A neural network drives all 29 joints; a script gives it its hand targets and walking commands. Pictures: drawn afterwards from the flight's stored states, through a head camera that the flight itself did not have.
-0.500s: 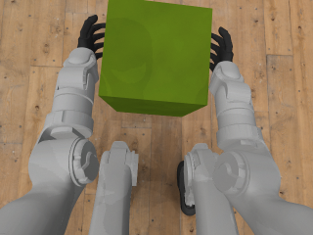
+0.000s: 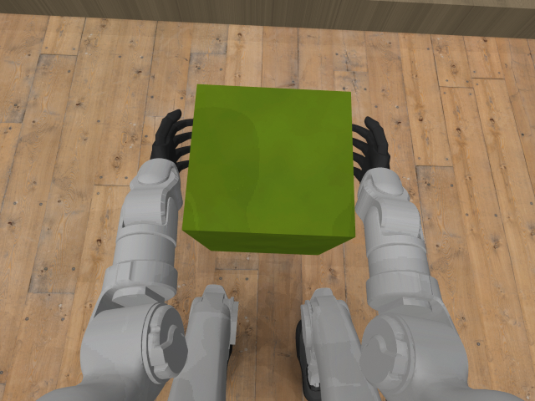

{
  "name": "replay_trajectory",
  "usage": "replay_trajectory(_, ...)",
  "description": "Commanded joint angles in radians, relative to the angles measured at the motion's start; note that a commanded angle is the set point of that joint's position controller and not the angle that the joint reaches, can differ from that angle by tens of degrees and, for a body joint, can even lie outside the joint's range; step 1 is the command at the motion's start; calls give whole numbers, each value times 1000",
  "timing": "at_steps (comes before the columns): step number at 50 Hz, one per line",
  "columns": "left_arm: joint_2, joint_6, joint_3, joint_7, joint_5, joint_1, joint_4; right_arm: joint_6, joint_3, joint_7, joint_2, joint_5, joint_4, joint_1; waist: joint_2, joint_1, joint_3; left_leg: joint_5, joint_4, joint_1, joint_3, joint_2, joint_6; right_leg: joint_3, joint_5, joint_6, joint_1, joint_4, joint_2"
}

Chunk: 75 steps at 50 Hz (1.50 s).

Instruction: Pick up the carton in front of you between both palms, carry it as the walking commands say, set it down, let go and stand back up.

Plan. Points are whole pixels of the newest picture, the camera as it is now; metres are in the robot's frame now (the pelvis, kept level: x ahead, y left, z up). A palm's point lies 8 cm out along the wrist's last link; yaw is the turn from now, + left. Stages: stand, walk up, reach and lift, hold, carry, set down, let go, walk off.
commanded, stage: reach and lift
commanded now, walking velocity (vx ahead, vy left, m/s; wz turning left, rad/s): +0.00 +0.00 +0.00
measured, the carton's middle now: (268, 185) +0.46 +0.02 -0.11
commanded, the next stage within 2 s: hold in 1.94 s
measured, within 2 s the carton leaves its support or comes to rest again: neither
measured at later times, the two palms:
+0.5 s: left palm (125, 146) +0.41 +0.16 +0.11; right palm (446, 153) +0.41 -0.14 +0.12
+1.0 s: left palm (20, 101) +0.36 +0.15 +0.25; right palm out of the picture +0.37 -0.15 +0.25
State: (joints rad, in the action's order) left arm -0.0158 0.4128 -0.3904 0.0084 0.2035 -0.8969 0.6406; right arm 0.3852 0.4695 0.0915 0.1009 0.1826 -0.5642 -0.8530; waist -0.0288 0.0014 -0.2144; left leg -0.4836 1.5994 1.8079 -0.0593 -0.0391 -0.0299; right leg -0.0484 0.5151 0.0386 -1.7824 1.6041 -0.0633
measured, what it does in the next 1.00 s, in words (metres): rises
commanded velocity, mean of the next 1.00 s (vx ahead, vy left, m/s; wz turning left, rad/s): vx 0.00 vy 0.00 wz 0.00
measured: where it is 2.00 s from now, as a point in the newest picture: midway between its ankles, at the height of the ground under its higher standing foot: (264, 372)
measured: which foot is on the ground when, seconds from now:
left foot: down 0.00-1.00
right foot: down 0.00-1.00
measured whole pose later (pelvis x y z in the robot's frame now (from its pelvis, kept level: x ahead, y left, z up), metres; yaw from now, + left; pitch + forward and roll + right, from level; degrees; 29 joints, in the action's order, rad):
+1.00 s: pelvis +0.07 +0.00 +0.23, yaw +1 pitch -1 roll +0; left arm 0.16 0.59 -0.28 0.00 0.27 -0.29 0.38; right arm 0.57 0.30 0.00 0.16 0.27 -0.40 -0.30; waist -0.01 0.00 -0.05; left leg -0.23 0.49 0.24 -0.06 -0.01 -0.01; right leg -0.07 0.25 0.01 -0.23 0.51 -0.02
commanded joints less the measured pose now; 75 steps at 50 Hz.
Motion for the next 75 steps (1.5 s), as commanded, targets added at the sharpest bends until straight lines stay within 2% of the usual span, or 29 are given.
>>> replay_trajectory(1,1126,-21,560,-241,-178,-573,11,-3,-618,-273,1053,-165,-69,-618,75,-11,-902,246,-223,-701,95,-122,5,94,-205,-11,487,-225,-127)
replay_trajectory(13,1155,-48,551,-226,-140,-360,15,-23,-622,-281,1078,-127,-85,-399,35,-15,-697,248,-450,-921,47,-114,25,44,-212,-18,720,-460,-112)
replay_trajectory(28,1171,-36,628,-230,-132,-104,-77,-8,-693,-293,1091,-109,-28,-124,38,-10,-473,375,-764,-1287,-1,-89,31,-21,-348,-35,1130,-785,-73)
replay_trajectory(40,1152,63,694,-239,-154,82,-202,93,-759,-313,1063,-120,89,64,27,-10,-248,503,-1032,-1590,-12,-64,30,-31,-496,-34,1469,-1053,-41)
replay_trajectory(44,1140,115,718,-241,-167,111,-267,143,-772,-321,1057,-133,135,104,26,-4,-164,491,-1115,-1674,-16,-57,26,-33,-495,-36,1557,-1135,-31)
replay_trajectory(47,1111,154,684,-244,-147,123,-269,181,-736,-326,1034,-110,130,124,22,-5,-51,414,-1167,-1686,-13,-53,29,-36,-432,-39,1582,-1188,-24)
replay_trajectory(51,1095,178,609,-254,-110,100,-227,206,-664,-337,1007,-78,96,93,22,-5,61,291,-1201,-1676,-5,-47,37,-29,-306,-47,1565,-1224,-17)
replay_trajectory(54,1106,174,594,-264,-107,34,-226,203,-651,-346,1017,-74,96,25,23,-6,55,258,-1199,-1683,-1,-45,42,-24,-264,-51,1568,-1223,-16)
replay_trajectory(61,1124,169,617,-266,-116,-26,-251,198,-676,-350,1029,-84,125,-37,24,-5,-22,289,-1200,-1727,1,-48,39,-20,-297,-48,1610,-1221,-18)
replay_trajectory(75,1105,195,651,-247,-129,91,-333,220,-700,-341,989,-94,204,78,33,-4,-36,446,-1236,-1801,-6,-52,25,-22,-441,-43,1683,-1254,-32)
